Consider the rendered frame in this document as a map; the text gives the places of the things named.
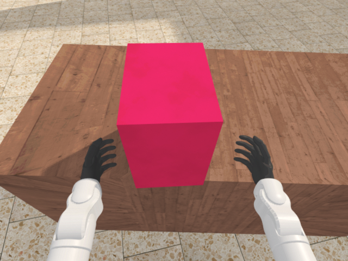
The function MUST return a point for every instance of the robot right forearm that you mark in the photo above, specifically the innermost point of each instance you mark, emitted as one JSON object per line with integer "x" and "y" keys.
{"x": 282, "y": 227}

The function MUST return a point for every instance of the carton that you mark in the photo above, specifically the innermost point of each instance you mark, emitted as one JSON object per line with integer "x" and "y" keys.
{"x": 169, "y": 118}

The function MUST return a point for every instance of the right robot hand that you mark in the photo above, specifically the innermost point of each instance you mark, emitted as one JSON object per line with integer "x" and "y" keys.
{"x": 259, "y": 162}

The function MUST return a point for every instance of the left robot hand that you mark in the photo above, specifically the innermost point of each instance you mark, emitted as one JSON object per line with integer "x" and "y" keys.
{"x": 92, "y": 167}

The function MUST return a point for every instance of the pedestal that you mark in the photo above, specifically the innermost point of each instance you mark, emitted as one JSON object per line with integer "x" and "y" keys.
{"x": 295, "y": 102}

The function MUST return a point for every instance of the robot left forearm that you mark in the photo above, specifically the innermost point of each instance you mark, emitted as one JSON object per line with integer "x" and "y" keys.
{"x": 74, "y": 234}

